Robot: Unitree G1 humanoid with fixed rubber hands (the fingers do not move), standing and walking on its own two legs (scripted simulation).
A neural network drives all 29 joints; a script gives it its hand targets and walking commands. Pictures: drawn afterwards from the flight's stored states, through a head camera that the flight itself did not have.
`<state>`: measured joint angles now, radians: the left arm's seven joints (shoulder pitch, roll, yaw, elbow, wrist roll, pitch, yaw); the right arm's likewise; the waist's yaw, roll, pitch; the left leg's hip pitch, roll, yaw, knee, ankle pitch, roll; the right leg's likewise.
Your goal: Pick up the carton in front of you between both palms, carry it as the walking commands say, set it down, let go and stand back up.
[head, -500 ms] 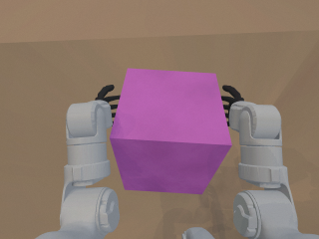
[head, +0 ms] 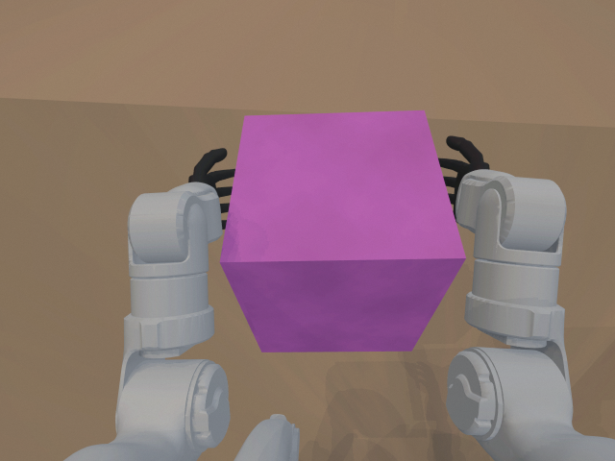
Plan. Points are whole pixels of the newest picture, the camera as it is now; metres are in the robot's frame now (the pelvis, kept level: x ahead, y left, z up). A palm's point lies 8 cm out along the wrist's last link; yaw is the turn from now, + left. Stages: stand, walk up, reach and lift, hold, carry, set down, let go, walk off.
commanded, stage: carry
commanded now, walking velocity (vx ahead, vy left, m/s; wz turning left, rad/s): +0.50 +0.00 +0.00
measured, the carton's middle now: (335, 243) +0.37 +0.03 +0.09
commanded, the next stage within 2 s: none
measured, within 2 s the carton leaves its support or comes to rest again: neither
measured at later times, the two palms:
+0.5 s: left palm (275, 34) +0.70 +0.14 +0.21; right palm (468, 38) +0.69 -0.16 +0.21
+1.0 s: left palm out of the picture +1.01 +0.16 +0.23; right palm out of the picture +1.00 -0.14 +0.23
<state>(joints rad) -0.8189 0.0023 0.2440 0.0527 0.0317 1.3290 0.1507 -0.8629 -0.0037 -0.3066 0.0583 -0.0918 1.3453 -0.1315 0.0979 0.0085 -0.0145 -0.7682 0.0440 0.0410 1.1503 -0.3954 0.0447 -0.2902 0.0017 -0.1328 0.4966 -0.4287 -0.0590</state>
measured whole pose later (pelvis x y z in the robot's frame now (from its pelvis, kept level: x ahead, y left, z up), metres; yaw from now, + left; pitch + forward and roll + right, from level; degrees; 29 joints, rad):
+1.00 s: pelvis +0.64 +0.03 +0.06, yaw -1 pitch +4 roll +2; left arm -0.83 0.04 0.27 0.14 0.04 1.33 0.14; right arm -0.86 0.00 -0.26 0.18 -0.10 1.30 -0.13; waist -0.04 -0.03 -0.06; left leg -0.58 0.00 0.16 0.74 -0.35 0.07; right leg -0.31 -0.05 -0.02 1.03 -0.52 -0.01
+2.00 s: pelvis +1.24 +0.03 +0.16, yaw -1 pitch +5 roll +0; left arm -0.82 0.00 0.29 0.06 0.09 1.34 0.13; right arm -0.80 -0.01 -0.24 0.09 -0.02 1.29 -0.16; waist -0.10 -0.01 0.00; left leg -0.34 0.01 0.14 0.53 -0.41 0.05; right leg -0.75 -0.04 -0.04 1.18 -0.42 -0.04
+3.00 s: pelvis +1.89 -0.01 +0.20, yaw +0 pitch +5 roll +0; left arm -0.78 -0.01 0.28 0.17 0.10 1.29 0.13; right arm -0.78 0.00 -0.26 0.20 -0.08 1.25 -0.13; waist -0.03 0.01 -0.09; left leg -0.14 0.05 0.10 0.61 -0.49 0.00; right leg -0.51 0.00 -0.17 0.48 -0.06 -0.07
